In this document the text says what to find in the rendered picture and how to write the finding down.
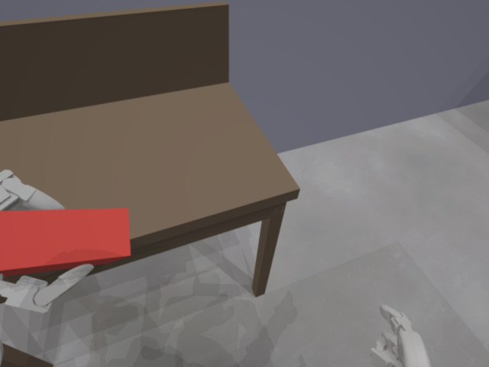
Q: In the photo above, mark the robot left hand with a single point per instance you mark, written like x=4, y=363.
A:
x=31, y=293

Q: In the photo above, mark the sponge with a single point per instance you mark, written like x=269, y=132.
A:
x=46, y=240

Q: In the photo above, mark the robot right hand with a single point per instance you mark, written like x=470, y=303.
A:
x=407, y=350

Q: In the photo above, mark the table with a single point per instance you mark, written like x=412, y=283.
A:
x=134, y=109

